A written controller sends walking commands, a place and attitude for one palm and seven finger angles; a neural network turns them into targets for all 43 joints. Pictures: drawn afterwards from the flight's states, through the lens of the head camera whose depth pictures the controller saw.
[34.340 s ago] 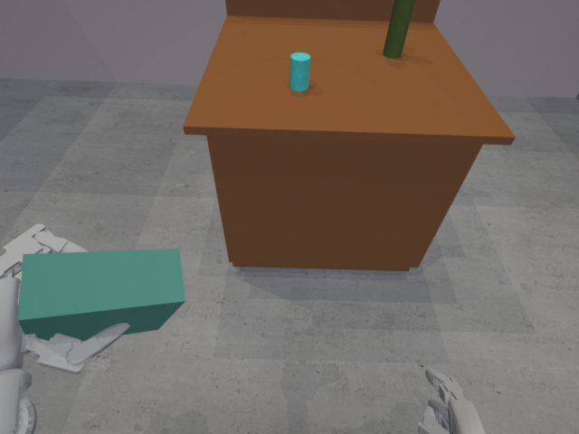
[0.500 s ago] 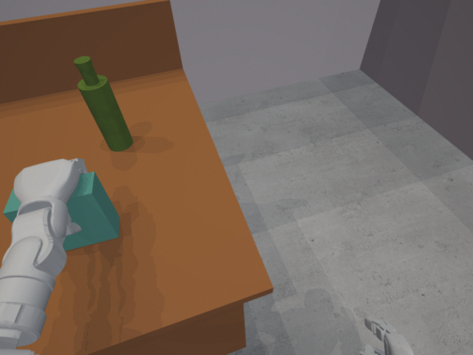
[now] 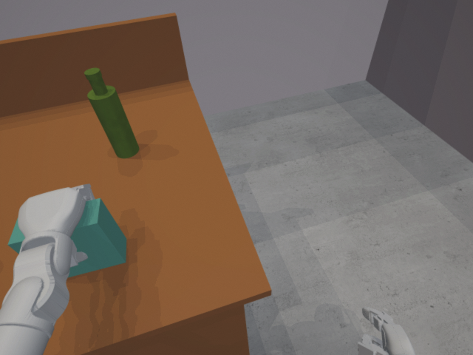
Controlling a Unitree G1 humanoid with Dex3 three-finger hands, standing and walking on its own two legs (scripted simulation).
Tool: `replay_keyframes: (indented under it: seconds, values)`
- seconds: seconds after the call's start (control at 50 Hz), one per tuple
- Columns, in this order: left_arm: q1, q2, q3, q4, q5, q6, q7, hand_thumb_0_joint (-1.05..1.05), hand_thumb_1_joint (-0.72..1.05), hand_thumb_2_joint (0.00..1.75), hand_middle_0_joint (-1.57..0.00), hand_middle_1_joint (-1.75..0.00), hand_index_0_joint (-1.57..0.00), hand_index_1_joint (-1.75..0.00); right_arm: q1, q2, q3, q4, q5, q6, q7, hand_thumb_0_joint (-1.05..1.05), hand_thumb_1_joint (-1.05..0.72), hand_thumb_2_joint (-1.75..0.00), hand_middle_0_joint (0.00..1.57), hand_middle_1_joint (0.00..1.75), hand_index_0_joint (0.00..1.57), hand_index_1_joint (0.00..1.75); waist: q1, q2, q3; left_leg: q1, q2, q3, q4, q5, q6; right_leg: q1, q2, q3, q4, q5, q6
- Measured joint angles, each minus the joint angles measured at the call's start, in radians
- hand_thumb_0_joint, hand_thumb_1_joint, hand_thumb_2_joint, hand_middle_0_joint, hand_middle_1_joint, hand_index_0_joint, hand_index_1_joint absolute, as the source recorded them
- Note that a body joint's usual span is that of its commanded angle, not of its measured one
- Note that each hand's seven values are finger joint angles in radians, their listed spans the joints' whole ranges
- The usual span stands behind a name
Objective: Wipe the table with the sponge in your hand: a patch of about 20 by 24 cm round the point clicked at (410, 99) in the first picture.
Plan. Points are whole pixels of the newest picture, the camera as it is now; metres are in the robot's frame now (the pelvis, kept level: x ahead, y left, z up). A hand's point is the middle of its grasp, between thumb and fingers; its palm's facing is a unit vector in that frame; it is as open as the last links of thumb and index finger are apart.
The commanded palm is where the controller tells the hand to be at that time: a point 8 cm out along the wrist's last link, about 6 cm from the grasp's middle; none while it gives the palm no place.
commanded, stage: wipe back along the first lane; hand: left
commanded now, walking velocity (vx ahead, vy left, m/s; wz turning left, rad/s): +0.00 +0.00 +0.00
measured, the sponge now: (81, 247) +0.28 +0.32 +0.02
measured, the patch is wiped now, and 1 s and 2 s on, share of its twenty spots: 1.00 1.00 1.00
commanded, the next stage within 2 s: lift the sponge slowly off the table in 0.58 s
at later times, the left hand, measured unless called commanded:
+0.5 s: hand (70, 254) +0.24 +0.29 +0.08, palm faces +0.01 -0.03 -1.00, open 9.7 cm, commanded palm +0.20 +0.28 +0.11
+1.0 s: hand (66, 269) +0.22 +0.28 +0.08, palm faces +0.00 -0.06 -1.00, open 9.7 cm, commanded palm +0.19 +0.28 +0.13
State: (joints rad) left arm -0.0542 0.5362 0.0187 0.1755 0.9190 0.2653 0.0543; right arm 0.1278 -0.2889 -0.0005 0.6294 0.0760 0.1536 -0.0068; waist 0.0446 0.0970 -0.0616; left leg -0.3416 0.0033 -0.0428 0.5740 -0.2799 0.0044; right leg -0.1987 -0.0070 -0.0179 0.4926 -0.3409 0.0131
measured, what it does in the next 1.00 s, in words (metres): stands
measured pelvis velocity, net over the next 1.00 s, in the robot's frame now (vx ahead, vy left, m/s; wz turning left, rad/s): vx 0.00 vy -0.01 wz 0.00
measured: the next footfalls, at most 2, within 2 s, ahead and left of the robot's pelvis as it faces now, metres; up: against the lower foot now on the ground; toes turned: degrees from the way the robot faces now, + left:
none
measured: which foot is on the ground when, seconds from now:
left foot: down 0.00-1.00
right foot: down 0.00-1.00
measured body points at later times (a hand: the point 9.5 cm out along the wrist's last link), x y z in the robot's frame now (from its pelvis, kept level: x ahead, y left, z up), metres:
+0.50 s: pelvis +0.00 -0.01 +0.00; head +0.00 -0.04 +0.45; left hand +0.24 +0.29 +0.13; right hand +0.21 -0.24 -0.10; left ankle +0.01 +0.12 -0.73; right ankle -0.05 -0.13 -0.73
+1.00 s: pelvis +0.00 -0.01 +0.00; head -0.02 -0.05 +0.45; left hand +0.21 +0.28 +0.14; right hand +0.22 -0.22 -0.09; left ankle +0.01 +0.12 -0.73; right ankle -0.05 -0.13 -0.73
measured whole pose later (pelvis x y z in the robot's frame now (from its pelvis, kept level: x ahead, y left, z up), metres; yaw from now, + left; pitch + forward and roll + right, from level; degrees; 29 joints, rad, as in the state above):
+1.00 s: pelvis +0.00 -0.01 +0.00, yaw +0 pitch -1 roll -1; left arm 0.24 0.50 -0.01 -0.16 0.90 0.33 0.04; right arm 0.09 -0.26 0.01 0.62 0.06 0.11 -0.02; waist 0.08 0.11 -0.04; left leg -0.27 0.01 -0.04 0.57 -0.28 0.00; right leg -0.14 0.00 -0.02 0.50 -0.35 0.01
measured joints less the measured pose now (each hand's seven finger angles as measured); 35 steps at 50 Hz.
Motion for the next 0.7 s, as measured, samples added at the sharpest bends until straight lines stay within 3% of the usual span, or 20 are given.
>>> replay_keyframes:
  seconds: [0.7]
  values:
    - [0.348, -0.034, 0.01, -0.35, -0.025, 0.035, 0.038, 0.02, -0.45, 1.06, -0.69, -1.42, -0.74, -1.44, -0.029, 0.012, 0.002, -0.024, -0.008, -0.034, 0.008, 0.01, -0.9, -0.9, 0.2, 0.3, 0.2, 0.3, 0.023, 0.013, -0.003, 0.044, 0.007, 0.012, 0.01, -0.02, -0.007, 0.032, 0.005, 0.013, 0.025, -0.022, -0.005]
